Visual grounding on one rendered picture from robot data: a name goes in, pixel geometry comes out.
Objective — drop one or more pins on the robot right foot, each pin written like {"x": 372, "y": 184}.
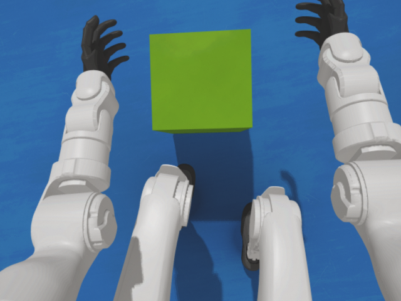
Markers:
{"x": 250, "y": 264}

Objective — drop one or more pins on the right robot upper arm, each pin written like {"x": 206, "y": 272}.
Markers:
{"x": 368, "y": 195}

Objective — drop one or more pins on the left robot forearm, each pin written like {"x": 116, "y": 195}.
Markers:
{"x": 87, "y": 139}

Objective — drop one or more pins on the carton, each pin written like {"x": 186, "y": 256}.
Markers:
{"x": 201, "y": 82}

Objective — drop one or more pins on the robot left hand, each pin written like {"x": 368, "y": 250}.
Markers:
{"x": 94, "y": 57}

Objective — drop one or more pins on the right robot forearm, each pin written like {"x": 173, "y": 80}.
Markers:
{"x": 358, "y": 109}

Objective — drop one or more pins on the robot left shin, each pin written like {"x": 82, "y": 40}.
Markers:
{"x": 165, "y": 169}

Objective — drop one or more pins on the left robot upper arm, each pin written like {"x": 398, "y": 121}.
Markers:
{"x": 69, "y": 231}

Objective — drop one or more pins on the robot right hand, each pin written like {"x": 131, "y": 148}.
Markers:
{"x": 333, "y": 20}

